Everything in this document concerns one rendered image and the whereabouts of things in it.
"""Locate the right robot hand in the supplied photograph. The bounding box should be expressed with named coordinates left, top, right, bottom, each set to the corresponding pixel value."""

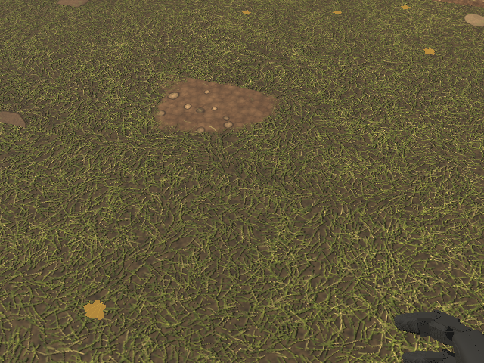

left=394, top=310, right=484, bottom=363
